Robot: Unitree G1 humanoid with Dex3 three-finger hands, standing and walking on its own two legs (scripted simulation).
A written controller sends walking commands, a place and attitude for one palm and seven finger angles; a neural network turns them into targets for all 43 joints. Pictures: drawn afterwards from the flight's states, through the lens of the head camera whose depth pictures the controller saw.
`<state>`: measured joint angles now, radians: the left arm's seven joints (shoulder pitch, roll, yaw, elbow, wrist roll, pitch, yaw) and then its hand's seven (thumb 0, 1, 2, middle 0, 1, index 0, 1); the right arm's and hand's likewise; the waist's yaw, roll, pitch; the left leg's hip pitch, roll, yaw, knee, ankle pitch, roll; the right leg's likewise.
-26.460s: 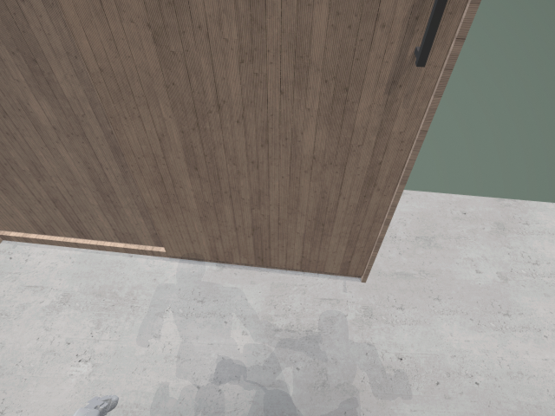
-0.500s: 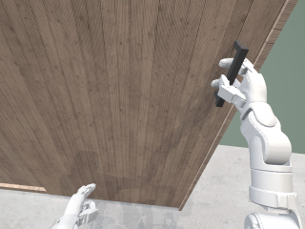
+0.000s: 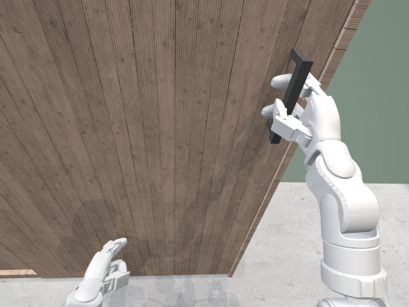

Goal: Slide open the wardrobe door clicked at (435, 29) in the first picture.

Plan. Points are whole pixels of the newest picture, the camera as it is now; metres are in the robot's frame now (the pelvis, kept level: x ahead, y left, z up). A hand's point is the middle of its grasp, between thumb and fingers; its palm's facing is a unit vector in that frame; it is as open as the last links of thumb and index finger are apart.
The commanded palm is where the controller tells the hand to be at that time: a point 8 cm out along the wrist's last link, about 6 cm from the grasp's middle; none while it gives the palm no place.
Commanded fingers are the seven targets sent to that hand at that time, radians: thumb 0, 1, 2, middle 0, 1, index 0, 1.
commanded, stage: tug the door sideways, standing still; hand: right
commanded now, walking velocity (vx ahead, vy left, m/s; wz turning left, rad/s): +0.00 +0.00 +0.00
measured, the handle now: (284, 99) +0.40 -0.11 +0.25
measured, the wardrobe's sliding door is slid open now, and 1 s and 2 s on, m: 0.00 0.04 0.32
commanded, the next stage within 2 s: step sideways, sliding the door along in 0.16 s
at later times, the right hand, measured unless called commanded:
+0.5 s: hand (272, 122) +0.35 -0.09 +0.23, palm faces +0.05 +1.00 -0.07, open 5.8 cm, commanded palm +0.33 -0.10 +0.24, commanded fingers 0.00 -0.90 -0.90 0.45 1.40 0.45 1.40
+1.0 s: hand (245, 118) +0.36 -0.04 +0.23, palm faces +0.25 +0.97 -0.05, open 6.1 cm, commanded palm +0.33 -0.02 +0.23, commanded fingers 0.00 -0.90 -0.90 0.45 1.40 0.45 1.40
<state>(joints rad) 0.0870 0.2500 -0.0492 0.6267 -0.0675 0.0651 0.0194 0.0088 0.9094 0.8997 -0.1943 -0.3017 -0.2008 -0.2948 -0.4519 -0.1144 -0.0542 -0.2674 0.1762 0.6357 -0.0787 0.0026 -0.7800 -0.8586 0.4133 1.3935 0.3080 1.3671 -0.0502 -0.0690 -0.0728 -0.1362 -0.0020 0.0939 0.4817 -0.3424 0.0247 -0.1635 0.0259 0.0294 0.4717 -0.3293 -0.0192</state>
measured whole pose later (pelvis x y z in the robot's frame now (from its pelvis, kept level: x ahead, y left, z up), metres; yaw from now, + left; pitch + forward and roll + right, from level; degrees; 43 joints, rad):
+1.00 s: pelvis -0.02 +0.14 -0.01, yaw -2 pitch -4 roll +1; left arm 0.01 0.22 0.07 0.59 -0.05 -0.02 -0.01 0.01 0.91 0.90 -0.19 -0.30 -0.20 -0.29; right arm -0.59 -0.21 -0.10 -0.03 0.09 -0.02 -0.14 -0.02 -0.80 -0.86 0.49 1.43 0.21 1.26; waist -0.12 -0.04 0.25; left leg -0.45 -0.01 0.03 1.10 -0.47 0.01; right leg -0.24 -0.09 -0.01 0.63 -0.32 0.03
